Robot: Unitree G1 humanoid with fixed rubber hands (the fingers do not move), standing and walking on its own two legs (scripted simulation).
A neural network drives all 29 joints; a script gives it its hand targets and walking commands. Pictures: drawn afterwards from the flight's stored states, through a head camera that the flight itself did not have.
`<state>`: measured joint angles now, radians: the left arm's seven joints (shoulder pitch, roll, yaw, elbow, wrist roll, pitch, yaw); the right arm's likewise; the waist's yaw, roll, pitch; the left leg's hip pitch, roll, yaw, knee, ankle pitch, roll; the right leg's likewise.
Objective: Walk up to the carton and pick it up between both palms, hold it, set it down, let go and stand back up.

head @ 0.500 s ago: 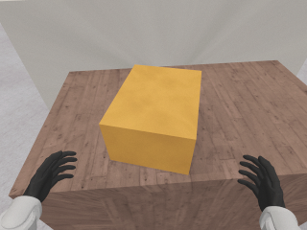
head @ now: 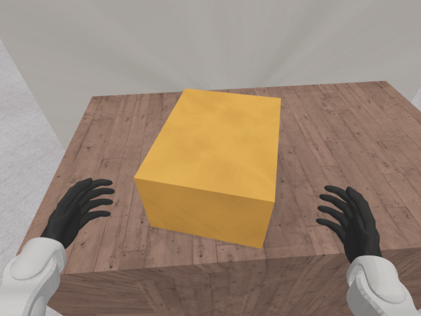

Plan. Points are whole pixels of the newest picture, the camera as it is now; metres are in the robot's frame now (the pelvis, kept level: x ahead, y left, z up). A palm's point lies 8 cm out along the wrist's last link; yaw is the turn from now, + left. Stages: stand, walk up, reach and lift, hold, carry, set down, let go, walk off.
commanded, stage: reach and lift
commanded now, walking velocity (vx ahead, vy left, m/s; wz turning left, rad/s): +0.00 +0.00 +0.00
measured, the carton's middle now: (218, 159) +0.44 +0.02 +0.07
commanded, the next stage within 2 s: none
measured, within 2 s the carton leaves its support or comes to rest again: neither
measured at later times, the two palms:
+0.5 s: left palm (77, 167) +0.32 +0.25 +0.17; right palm (351, 196) +0.28 -0.19 +0.14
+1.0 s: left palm (95, 120) +0.40 +0.24 +0.21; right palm (350, 153) +0.35 -0.21 +0.17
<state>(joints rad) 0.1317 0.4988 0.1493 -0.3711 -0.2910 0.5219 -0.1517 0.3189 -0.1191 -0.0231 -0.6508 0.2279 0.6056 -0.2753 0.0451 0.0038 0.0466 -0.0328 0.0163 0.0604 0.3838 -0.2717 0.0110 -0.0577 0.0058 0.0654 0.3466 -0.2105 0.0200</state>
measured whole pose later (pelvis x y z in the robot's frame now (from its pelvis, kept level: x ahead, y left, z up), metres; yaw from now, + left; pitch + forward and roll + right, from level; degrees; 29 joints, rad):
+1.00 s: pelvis -0.01 +0.00 +0.00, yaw +0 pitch +0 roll -1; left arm -0.74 0.55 0.12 0.42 -0.29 0.59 -0.15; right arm -0.55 -0.24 -0.04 0.14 0.31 0.53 -0.27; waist -0.07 0.00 0.03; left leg -0.14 0.02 0.05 0.38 -0.24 0.01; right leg -0.16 0.01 0.06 0.35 -0.18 0.02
